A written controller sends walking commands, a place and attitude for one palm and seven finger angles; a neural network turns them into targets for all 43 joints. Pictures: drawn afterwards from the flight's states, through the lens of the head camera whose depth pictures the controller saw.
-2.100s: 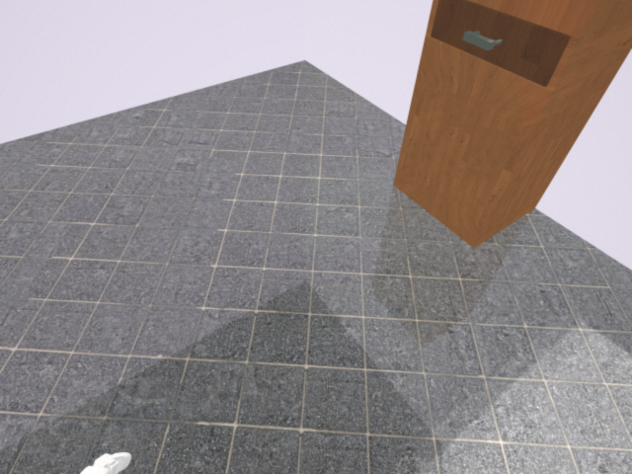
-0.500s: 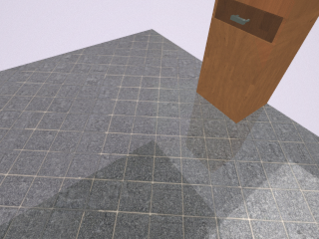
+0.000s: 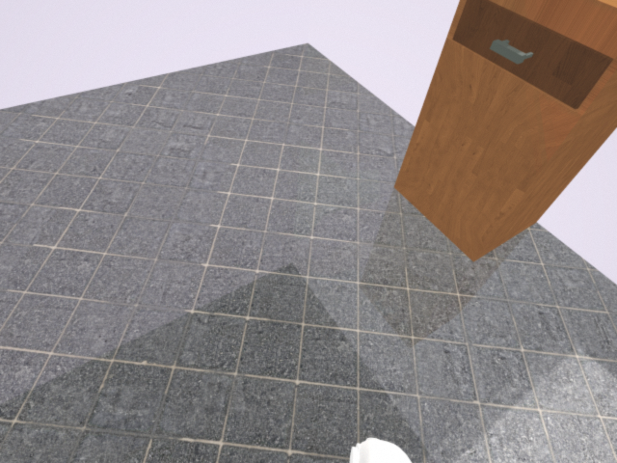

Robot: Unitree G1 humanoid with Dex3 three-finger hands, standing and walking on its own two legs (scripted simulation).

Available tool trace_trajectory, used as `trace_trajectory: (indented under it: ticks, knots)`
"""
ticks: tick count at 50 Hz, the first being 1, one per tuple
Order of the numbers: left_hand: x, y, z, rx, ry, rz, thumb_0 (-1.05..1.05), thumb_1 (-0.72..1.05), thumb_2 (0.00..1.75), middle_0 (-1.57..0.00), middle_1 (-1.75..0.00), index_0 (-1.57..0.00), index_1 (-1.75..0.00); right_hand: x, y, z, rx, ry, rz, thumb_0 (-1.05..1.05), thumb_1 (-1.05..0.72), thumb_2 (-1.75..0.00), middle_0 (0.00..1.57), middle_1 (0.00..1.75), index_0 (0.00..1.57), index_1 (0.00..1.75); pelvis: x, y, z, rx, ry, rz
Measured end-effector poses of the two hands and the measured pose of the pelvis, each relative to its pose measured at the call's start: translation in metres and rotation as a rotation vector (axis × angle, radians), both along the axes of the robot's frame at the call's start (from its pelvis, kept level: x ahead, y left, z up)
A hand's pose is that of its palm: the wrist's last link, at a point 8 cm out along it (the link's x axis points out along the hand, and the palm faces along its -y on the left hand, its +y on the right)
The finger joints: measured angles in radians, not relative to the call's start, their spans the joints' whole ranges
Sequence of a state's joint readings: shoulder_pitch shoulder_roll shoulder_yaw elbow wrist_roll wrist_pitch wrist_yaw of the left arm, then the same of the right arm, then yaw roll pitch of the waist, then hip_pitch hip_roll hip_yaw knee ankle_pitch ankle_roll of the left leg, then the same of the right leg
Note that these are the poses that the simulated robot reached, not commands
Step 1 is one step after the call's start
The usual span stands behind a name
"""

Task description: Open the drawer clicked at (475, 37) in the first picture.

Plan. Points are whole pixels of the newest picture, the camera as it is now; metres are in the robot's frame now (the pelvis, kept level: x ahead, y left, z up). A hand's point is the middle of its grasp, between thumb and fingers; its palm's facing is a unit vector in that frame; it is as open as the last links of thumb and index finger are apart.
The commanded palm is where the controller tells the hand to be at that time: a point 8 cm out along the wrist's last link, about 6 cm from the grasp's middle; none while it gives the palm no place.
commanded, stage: walk to a spot facing it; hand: left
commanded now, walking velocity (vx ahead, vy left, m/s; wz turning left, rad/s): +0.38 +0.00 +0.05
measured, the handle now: (512, 50) +1.18 -0.55 +0.02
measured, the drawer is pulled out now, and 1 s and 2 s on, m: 0.00 0.00 0.00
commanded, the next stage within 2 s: turn to face it in 0.96 s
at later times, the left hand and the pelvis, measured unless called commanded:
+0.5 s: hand (209, 391) +0.25 +0.16 -0.17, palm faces +0.10 -0.97 -0.21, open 7.2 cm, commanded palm none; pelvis +0.24 -0.03 +0.00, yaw +4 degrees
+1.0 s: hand (195, 279) +0.46 +0.23 -0.17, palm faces +0.15 -0.98 -0.16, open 7.4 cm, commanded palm none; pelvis +0.45 +0.05 +0.00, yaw +4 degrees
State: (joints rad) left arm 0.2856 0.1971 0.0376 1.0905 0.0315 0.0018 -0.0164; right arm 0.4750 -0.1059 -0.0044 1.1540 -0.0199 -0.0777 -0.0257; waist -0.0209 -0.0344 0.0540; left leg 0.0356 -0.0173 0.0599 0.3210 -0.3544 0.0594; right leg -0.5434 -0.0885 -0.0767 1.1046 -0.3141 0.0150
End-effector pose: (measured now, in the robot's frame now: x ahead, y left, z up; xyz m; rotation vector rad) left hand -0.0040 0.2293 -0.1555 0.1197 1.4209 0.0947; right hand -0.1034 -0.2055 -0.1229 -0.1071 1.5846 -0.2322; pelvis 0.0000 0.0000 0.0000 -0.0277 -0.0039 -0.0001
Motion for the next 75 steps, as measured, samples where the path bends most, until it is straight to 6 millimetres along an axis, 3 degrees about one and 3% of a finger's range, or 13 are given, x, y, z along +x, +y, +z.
trace_trajectory:
  ticks: [7, 10, 13, 19, 24, 30, 36, 41, 50, 56, 62, 66, 75]
  knots:
    - [0.153, -0.018, -0.003, -0.002, -0.190, -0.059, 0.01, 0.91, 0.90, -0.20, -0.30, -0.20, -0.30, 0.017, 0.012, -0.004, 0.047, 0.150, -0.066, 0.00, -0.91, -0.89, 0.21, 0.30, 0.21, 0.30, 0.067, -0.010, -0.012, 0.013, 0.003, 0.001]
    - [0.217, -0.030, -0.007, 0.010, -0.276, -0.084, 0.01, 0.91, 0.90, -0.20, -0.30, -0.20, -0.30, 0.043, 0.004, -0.017, 0.059, 0.183, -0.083, 0.00, -0.91, -0.89, 0.21, 0.30, 0.21, 0.30, 0.105, -0.020, -0.025, 0.020, -0.005, 0.006]
    - [0.257, -0.038, -0.005, 0.029, -0.348, -0.067, 0.01, 0.91, 0.90, -0.20, -0.30, -0.20, -0.30, 0.092, -0.014, -0.032, 0.062, 0.159, -0.068, 0.01, -0.91, -0.89, 0.21, 0.30, 0.21, 0.30, 0.138, -0.029, -0.032, 0.017, -0.023, 0.020]
    - [0.262, -0.035, 0.007, 0.062, -0.285, 0.030, 0.00, 0.93, 0.89, -0.20, -0.30, -0.20, -0.30, 0.253, -0.049, -0.032, 0.018, -0.120, 0.045, 0.01, -0.91, -0.89, 0.20, 0.30, 0.20, 0.29, 0.190, -0.035, -0.013, 0.013, -0.035, 0.053]
    - [0.247, -0.022, 0.012, 0.085, -0.162, 0.076, 0.00, 0.95, 0.90, -0.20, -0.30, -0.20, -0.30, 0.379, -0.053, -0.019, 0.005, -0.322, 0.129, 0.00, -0.92, -0.90, 0.20, 0.30, 0.20, 0.29, 0.233, -0.030, -0.004, 0.005, -0.021, 0.069]
    - [0.232, -0.019, 0.006, 0.045, -0.017, 0.169, 0.00, 0.93, 0.90, -0.20, -0.30, -0.20, -0.30, 0.493, -0.027, -0.008, 0.026, -0.412, 0.244, 0.00, -0.92, -0.90, 0.20, 0.30, 0.20, 0.29, 0.288, -0.012, -0.003, -0.006, -0.011, 0.103]
    - [0.231, -0.010, -0.010, -0.012, 0.130, 0.260, 0.01, 0.92, 0.90, -0.20, -0.30, -0.20, -0.30, 0.584, 0.020, -0.017, 0.030, -0.449, 0.345, 0.00, -0.91, -0.90, 0.20, 0.30, 0.20, 0.29, 0.348, 0.023, -0.019, 0.000, -0.014, 0.131]
    - [0.281, 0.013, -0.004, -0.020, 0.141, 0.233, 0.01, 0.91, 0.90, -0.20, -0.30, -0.20, -0.30, 0.601, 0.038, -0.012, 0.016, -0.452, 0.277, 0.00, -0.92, -0.89, 0.20, 0.30, 0.21, 0.30, 0.385, 0.043, -0.011, 0.013, -0.031, 0.109]
    - [0.448, 0.050, 0.010, 0.028, -0.093, 0.142, 0.01, 0.91, 0.90, -0.20, -0.30, -0.19, -0.30, 0.579, 0.023, -0.006, -0.032, -0.275, 0.162, -0.01, -0.94, -0.89, 0.20, 0.30, 0.20, 0.30, 0.451, 0.052, 0.004, 0.036, -0.026, 0.066]
    - [0.550, 0.047, 0.018, 0.059, -0.158, 0.036, 0.01, 0.92, 0.90, -0.20, -0.30, -0.19, -0.30, 0.560, 0.026, -0.019, 0.016, -0.143, 0.044, 0.00, -0.92, -0.90, 0.20, 0.30, 0.20, 0.30, 0.500, 0.040, 0.000, 0.049, -0.026, 0.009]
    - [0.648, 0.020, 0.011, 0.096, -0.220, -0.093, 0.01, 0.92, 0.90, -0.20, -0.30, -0.20, -0.30, 0.562, 0.016, -0.046, 0.070, -0.024, -0.071, 0.00, -0.91, -0.89, 0.20, 0.30, 0.21, 0.30, 0.552, 0.012, -0.021, 0.056, -0.022, -0.056]
    - [0.681, 0.003, 0.011, 0.108, -0.250, -0.115, 0.01, 0.91, 0.90, -0.20, -0.30, -0.20, -0.30, 0.597, -0.005, -0.054, 0.060, -0.036, -0.093, 0.01, -0.91, -0.89, 0.21, 0.30, 0.21, 0.30, 0.568, -0.002, -0.024, 0.048, -0.024, -0.088]
    - [0.705, -0.015, 0.024, 0.099, -0.197, -0.168, 0.01, 0.92, 0.89, -0.20, -0.30, -0.20, -0.30, 0.727, -0.052, -0.028, -0.036, -0.347, -0.059, 0.01, -0.91, -0.90, 0.20, 0.30, 0.20, 0.29, 0.589, -0.008, -0.006, 0.061, 0.010, -0.178]
